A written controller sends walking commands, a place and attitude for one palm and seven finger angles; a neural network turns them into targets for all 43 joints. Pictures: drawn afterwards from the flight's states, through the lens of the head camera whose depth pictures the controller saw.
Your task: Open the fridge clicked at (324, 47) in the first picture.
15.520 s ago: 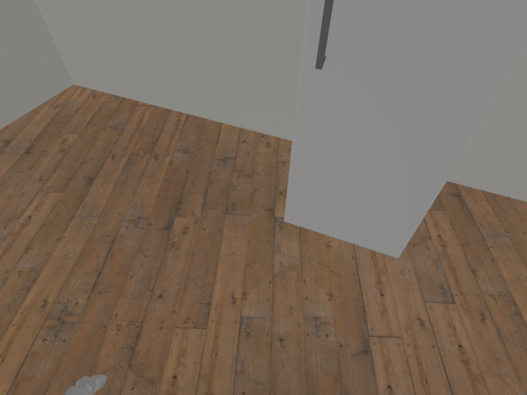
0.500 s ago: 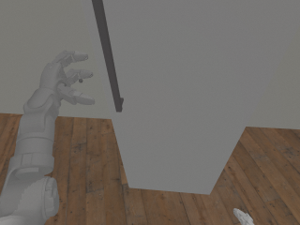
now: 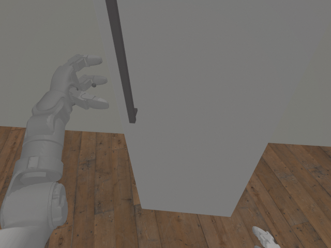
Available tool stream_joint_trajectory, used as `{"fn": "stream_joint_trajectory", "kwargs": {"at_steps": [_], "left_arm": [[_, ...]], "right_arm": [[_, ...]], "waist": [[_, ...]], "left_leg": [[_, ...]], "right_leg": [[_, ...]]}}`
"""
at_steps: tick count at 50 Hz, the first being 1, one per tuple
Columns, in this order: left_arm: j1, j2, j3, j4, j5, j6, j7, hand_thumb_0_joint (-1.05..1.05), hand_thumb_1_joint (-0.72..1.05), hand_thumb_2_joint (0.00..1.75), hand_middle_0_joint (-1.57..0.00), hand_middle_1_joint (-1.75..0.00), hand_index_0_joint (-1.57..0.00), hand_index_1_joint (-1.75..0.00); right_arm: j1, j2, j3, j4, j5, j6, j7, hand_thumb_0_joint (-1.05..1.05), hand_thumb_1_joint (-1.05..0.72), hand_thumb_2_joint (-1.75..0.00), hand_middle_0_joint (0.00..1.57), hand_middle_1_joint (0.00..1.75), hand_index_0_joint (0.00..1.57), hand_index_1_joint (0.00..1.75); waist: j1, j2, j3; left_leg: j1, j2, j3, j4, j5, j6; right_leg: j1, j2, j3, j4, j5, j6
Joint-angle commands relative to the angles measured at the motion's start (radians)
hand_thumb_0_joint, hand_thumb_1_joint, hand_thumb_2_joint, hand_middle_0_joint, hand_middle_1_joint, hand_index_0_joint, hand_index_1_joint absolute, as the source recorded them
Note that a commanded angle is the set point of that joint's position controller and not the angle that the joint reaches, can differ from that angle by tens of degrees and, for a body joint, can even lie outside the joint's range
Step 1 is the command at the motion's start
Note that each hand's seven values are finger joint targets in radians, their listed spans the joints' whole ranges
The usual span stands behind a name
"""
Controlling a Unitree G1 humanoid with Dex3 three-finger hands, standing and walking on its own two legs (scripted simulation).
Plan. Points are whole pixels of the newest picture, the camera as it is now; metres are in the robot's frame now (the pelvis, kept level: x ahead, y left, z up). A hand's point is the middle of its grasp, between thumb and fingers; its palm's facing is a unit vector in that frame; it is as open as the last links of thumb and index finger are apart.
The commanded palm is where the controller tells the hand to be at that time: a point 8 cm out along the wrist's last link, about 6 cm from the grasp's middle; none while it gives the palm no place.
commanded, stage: move the hooked fingers beside the handle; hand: left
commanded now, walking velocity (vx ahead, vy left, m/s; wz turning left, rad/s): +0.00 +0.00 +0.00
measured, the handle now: (123, 53) +0.48 +0.13 +0.27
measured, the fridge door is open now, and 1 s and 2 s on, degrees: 0 0 0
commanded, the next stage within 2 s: none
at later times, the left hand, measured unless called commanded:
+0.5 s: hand (89, 93) +0.39 +0.20 +0.22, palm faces -0.01 -1.00 -0.02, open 14.0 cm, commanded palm +0.38 +0.24 +0.22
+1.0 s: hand (91, 86) +0.42 +0.20 +0.21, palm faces +0.01 -1.00 -0.01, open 14.0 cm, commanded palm +0.39 +0.24 +0.21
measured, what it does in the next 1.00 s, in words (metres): stands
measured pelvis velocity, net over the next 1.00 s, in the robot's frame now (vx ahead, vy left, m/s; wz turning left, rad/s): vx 0.01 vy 0.00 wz -0.01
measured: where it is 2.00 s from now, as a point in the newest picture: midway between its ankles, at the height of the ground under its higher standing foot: outside the picture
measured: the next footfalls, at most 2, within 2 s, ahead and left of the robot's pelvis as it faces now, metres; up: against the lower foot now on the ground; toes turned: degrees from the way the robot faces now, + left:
none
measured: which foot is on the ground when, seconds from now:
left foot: down 0.00-1.00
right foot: down 0.00-1.00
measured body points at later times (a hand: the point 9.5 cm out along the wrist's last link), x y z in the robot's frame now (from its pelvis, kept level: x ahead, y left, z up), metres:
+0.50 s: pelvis +0.00 +0.00 +0.00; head -0.02 -0.02 +0.45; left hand +0.39 +0.25 +0.22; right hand +0.14 -0.25 -0.09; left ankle +0.01 +0.11 -0.74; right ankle -0.01 -0.10 -0.74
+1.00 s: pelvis +0.01 +0.00 +0.00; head -0.01 -0.01 +0.45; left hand +0.42 +0.26 +0.22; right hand +0.13 -0.25 -0.10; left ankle +0.01 +0.11 -0.74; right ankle -0.01 -0.10 -0.74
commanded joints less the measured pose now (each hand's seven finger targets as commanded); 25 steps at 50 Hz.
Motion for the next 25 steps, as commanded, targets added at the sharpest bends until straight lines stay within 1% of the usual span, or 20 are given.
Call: {"fn": "stream_joint_trajectory", "kwargs": {"at_steps": [1,2,3,4,5,6,8,9,11,12,13,14,15,16,18,20,21,23,24,25], "left_arm": [[-0.429,0.191,0.026,-0.251,-0.002,-0.062,-0.002,0.0,-0.5,0.3,-0.3,-1.2,-0.3,-1.2],[-0.465,0.195,0.029,-0.319,-0.007,-0.087,-0.003,0.0,-0.5,0.3,-0.3,-1.2,-0.3,-1.2],[-0.508,0.221,0.048,-0.375,-0.012,-0.115,-0.001,0.0,-0.5,0.3,-0.3,-1.2,-0.3,-1.2],[-0.529,0.209,0.031,-0.45,-0.018,-0.144,-0.003,0.0,-0.5,0.3,-0.3,-1.2,-0.3,-1.2],[-0.558,0.219,0.045,-0.51,-0.027,-0.164,-0.002,0.0,-0.5,0.3,-0.3,-1.2,-0.3,-1.2],[-0.542,0.247,0.079,-0.504,-0.029,-0.169,0.002,0.0,-0.5,0.3,-0.3,-1.2,-0.3,-1.2],[-0.529,0.249,0.088,-0.435,-0.034,-0.155,0.003,0.0,-0.5,0.3,-0.3,-1.2,-0.3,-1.2],[-0.482,0.265,0.101,-0.392,-0.026,-0.139,0.007,0.0,-0.5,0.3,-0.3,-1.2,-0.3,-1.2],[-0.401,0.225,0.077,-0.242,-0.017,-0.08,0.009,0.0,-0.5,0.3,-0.3,-1.2,-0.3,-1.2],[-0.375,0.22,0.071,-0.183,-0.009,-0.052,0.011,0.0,-0.5,0.3,-0.3,-1.2,-0.3,-1.2],[-0.333,0.229,0.079,-0.136,-0.003,-0.027,0.011,0.0,-0.5,0.3,-0.3,-1.2,-0.3,-1.2],[-0.281,0.267,0.109,-0.114,0.01,-0.013,0.011,0.0,-0.5,0.3,-0.3,-1.2,-0.3,-1.2],[-0.282,0.233,0.073,-0.143,0.01,-0.007,0.003,0.0,-0.5,0.3,-0.3,-1.2,-0.3,-1.2],[-0.307,0.225,0.069,-0.192,0.004,-0.012,-0.003,0.0,-0.5,0.3,-0.3,-1.2,-0.3,-1.2],[-0.348,0.237,0.077,-0.308,-0.009,-0.051,-0.017,0.0,-0.5,0.3,-0.3,-1.2,-0.3,-1.2],[-0.392,0.241,0.081,-0.448,-0.03,-0.107,-0.029,0.0,-0.5,0.3,-0.3,-1.2,-0.3,-1.2],[-0.444,0.26,0.093,-0.477,-0.036,-0.128,-0.031,0.0,-0.5,0.3,-0.3,-1.2,-0.3,-1.2],[-0.481,0.272,0.107,-0.521,-0.042,-0.148,-0.03,0.0,-0.5,0.3,-0.3,-1.2,-0.3,-1.2],[-0.496,0.27,0.088,-0.54,-0.036,-0.149,-0.029,0.0,-0.5,0.3,-0.3,-1.2,-0.3,-1.2],[-0.462,0.249,0.085,-0.475,-0.035,-0.128,-0.027,0.0,-0.5,0.3,-0.3,-1.2,-0.3,-1.2]], "right_arm": [[-0.09,-0.133,-0.058,-0.168,0.007,-0.054,-0.005,0.0,-0.9,-0.9,0.2,0.3,0.2,0.3],[-0.095,-0.128,-0.058,-0.177,0.005,-0.061,-0.005,0.0,-0.9,-0.9,0.2,0.3,0.2,0.3],[-0.093,-0.126,-0.058,-0.178,0.002,-0.067,-0.007,0.0,-0.9,-0.9,0.2,0.3,0.2,0.3],[-0.1,-0.125,-0.058,-0.183,-0.001,-0.072,-0.009,0.0,-0.9,-0.9,0.2,0.3,0.2,0.3],[-0.101,-0.125,-0.058,-0.186,-0.002,-0.082,-0.008,0.0,-0.9,-0.9,0.2,0.3,0.2,0.3],[-0.1,-0.125,-0.057,-0.179,-0.004,-0.086,-0.011,0.0,-0.9,-0.9,0.2,0.3,0.2,0.3],[-0.096,-0.123,-0.051,-0.152,-0.003,-0.087,-0.014,0.0,-0.9,-0.9,0.2,0.3,0.2,0.3],[-0.092,-0.13,-0.053,-0.145,-0.004,-0.083,-0.014,0.0,-0.9,-0.9,0.2,0.3,0.2,0.3],[-0.091,-0.13,-0.048,-0.128,0.003,-0.075,-0.013,0.0,-0.9,-0.9,0.2,0.3,0.2,0.3],[-0.083,-0.133,-0.048,-0.122,0.004,-0.069,-0.012,0.0,-0.9,-0.9,0.2,0.3,0.2,0.3],[-0.074,-0.137,-0.05,-0.121,0.004,-0.062,-0.008,0.0,-0.9,-0.9,0.2,0.3,0.2,0.3],[-0.069,-0.147,-0.058,-0.129,0.004,-0.052,-0.006,0.0,-0.9,-0.9,0.2,0.3,0.2,0.3],[-0.078,-0.143,-0.055,-0.148,0.007,-0.047,-0.003,0.0,-0.9,-0.9,0.2,0.3,0.2,0.3],[-0.082,-0.138,-0.059,-0.162,0.006,-0.047,0.0,0.0,-0.9,-0.9,0.2,0.3,0.2,0.3],[-0.09,-0.135,-0.063,-0.186,0.003,-0.053,0.002,0.0,-0.9,-0.9,0.2,0.3,0.2,0.3],[-0.109,-0.129,-0.061,-0.208,0.001,-0.064,-0.001,0.0,-0.9,-0.9,0.2,0.3,0.2,0.3],[-0.108,-0.127,-0.06,-0.201,0.001,-0.069,-0.005,0.0,-0.9,-0.9,0.2,0.3,0.2,0.3],[-0.114,-0.122,-0.055,-0.194,-0.001,-0.079,-0.009,0.0,-0.9,-0.9,0.2,0.3,0.2,0.3],[-0.116,-0.124,-0.053,-0.187,-0.001,-0.08,-0.011,0.0,-0.9,-0.9,0.2,0.3,0.2,0.3],[-0.12,-0.121,-0.05,-0.176,0.001,-0.082,-0.012,0.0,-0.9,-0.9,0.2,0.3,0.2,0.3]], "waist": [[0.0,-0.022,-0.219],[-0.003,-0.008,-0.267],[-0.006,-0.017,-0.306],[-0.009,-0.01,-0.334],[-0.009,-0.003,-0.383],[-0.004,0.0,-0.39],[-0.007,-0.003,-0.314],[0.003,-0.018,-0.281],[0.003,-0.037,-0.154],[0.005,-0.022,-0.106],[0.01,-0.036,-0.086],[0.024,-0.061,-0.107],[0.023,-0.033,-0.131],[0.019,-0.028,-0.167],[0.016,-0.066,-0.258],[0.014,-0.042,-0.33],[0.004,-0.053,-0.344],[0.002,-0.01,-0.345],[-0.003,0.0,-0.331],[-0.002,0.035,-0.275]], "left_leg": [[0.133,0.007,-0.049,-0.036,0.169,0.032],[0.167,0.007,-0.05,-0.028,0.189,0.034],[0.195,0.009,-0.055,-0.024,0.214,0.035],[0.231,0.014,-0.058,-0.023,0.25,0.034],[0.266,0.012,-0.066,-0.022,0.271,0.033],[0.276,0.013,-0.064,-0.02,0.282,0.035],[0.235,0.011,-0.057,-0.031,0.238,0.032],[0.21,0.012,-0.054,-0.038,0.221,0.033],[0.13,0.009,-0.039,-0.053,0.155,0.035],[0.097,0.008,-0.038,-0.056,0.133,0.033],[0.072,0.008,-0.039,-0.058,0.125,0.032],[0.071,0.008,-0.033,-0.057,0.144,0.032],[0.074,0.006,-0.03,-0.056,0.161,0.031],[0.094,0.005,-0.027,-0.044,0.185,0.032],[0.132,0.006,-0.034,-0.032,0.222,0.036],[0.19,0.005,-0.035,-0.025,0.263,0.041],[0.208,0.005,-0.037,-0.021,0.268,0.043],[0.234,0.006,-0.04,-0.022,0.265,0.041],[0.244,0.009,-0.041,-0.023,0.272,0.04],[0.227,0.007,-0.041,-0.026,0.245,0.038]], "right_leg": [[-0.012,-0.021,0.035,-0.06,0.253,-0.015],[0.0,-0.019,0.038,-0.057,0.268,-0.016],[0.018,-0.016,0.038,-0.055,0.289,-0.016],[0.026,-0.014,0.036,-0.051,0.309,-0.015],[0.039,-0.01,0.036,-0.048,0.323,-0.015],[0.043,-0.008,0.04,-0.05,0.332,-0.014],[0.027,-0.006,0.037,-0.063,0.304,-0.012],[0.022,-0.008,0.034,-0.071,0.286,-0.011],[-0.023,-0.01,0.035,-0.084,0.244,-0.007],[-0.043,-0.012,0.034,-0.086,0.227,-0.008],[-0.047,-0.014,0.033,-0.085,0.221,-0.008],[-0.02,-0.017,0.032,-0.083,0.24,-0.007],[-0.006,-0.021,0.032,-0.072,0.266,-0.008],[0.005,-0.021,0.035,-0.067,0.298,-0.009],[0.042,-0.019,0.036,-0.052,0.342,-0.01],[0.07,-0.015,0.043,-0.046,0.379,-0.009],[0.072,-0.012,0.046,-0.05,0.383,-0.007],[0.059,-0.009,0.047,-0.055,0.366,-0.008],[0.05,-0.011,0.044,-0.058,0.359,-0.009],[0.014,-0.008,0.043,-0.064,0.328,-0.011]]}}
